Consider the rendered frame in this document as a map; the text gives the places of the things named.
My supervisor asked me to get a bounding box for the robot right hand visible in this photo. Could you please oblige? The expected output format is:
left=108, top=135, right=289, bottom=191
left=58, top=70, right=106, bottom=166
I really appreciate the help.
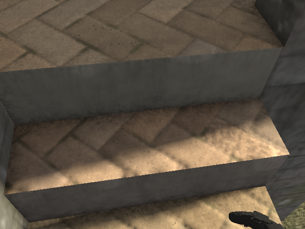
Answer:
left=229, top=211, right=286, bottom=229

